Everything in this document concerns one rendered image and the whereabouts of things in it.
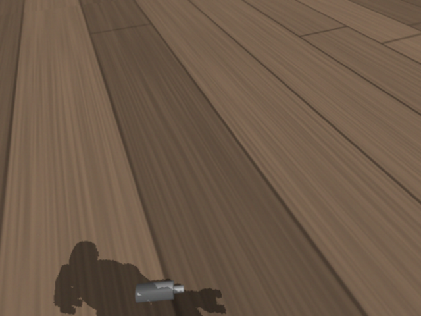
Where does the bottle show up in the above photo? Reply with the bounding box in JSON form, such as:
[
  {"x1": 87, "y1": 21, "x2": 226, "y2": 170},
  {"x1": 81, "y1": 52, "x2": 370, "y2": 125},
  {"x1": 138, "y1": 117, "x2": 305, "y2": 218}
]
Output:
[{"x1": 136, "y1": 280, "x2": 184, "y2": 303}]

